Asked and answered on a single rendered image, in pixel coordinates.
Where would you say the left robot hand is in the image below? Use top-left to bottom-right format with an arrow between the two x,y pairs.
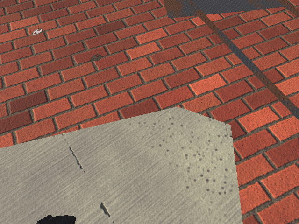
36,215 -> 76,224

